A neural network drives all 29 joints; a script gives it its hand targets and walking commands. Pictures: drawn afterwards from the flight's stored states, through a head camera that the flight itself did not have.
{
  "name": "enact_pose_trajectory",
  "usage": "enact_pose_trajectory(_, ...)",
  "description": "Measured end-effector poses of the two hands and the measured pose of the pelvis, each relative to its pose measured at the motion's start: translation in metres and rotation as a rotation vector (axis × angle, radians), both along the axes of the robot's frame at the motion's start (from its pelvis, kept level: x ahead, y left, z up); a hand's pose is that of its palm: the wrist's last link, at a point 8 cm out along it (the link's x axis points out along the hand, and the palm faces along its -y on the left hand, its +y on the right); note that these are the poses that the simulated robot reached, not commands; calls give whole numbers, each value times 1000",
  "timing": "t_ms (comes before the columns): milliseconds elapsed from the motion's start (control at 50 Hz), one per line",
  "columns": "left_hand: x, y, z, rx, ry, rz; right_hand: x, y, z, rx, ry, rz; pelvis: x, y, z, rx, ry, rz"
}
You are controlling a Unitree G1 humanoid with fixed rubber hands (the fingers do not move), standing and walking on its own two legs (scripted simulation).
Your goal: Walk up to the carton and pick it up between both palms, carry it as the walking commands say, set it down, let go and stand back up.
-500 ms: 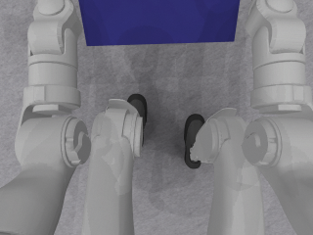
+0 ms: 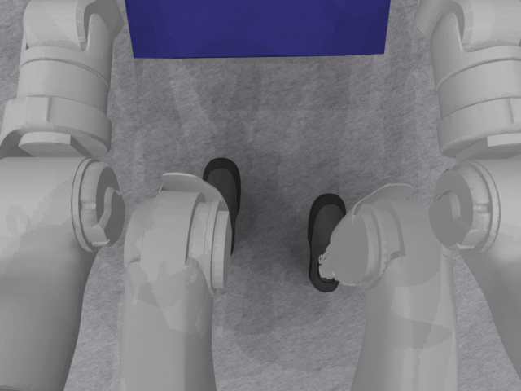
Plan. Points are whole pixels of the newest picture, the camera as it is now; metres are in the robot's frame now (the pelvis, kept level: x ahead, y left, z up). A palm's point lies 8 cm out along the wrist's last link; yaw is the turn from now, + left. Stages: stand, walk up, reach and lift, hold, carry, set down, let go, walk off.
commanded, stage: set down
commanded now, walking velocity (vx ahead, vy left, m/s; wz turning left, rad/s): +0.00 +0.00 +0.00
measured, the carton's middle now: out of the picture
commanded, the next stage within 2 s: none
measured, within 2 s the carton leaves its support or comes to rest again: rests again in 0.66 s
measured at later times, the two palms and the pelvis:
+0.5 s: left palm out of the picture +0.53 +0.26 -0.20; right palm out of the picture +0.58 -0.10 -0.19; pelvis +0.01 -0.01 -0.02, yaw +0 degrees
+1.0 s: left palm out of the picture +0.54 +0.26 -0.21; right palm out of the picture +0.59 -0.10 -0.21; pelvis +0.02 +0.00 -0.03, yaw +0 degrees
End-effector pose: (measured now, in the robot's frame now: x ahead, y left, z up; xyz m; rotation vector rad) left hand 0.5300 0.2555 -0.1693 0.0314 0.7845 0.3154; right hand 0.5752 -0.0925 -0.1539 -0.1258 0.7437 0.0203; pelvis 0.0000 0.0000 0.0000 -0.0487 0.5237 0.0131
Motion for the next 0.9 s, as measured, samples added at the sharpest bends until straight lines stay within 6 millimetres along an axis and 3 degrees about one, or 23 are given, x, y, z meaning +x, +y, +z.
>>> enact_pose_trajectory(140,-2,1,-30,1,44,5,-2,2,-32,-16,43,10,9,2,-11,-1,24,4)
enact_pose_trajectory(200,0,0,-32,-11,41,-16,-1,-1,-37,-22,51,2,11,2,-14,2,22,3)
enact_pose_trajectory(440,2,0,-28,-34,10,-12,6,-3,-31,-12,24,15,11,-5,-20,19,4,-5)
enact_pose_trajectory(900,8,1,-40,-54,12,-37,13,-7,-47,33,22,21,14,-6,-30,37,26,-28)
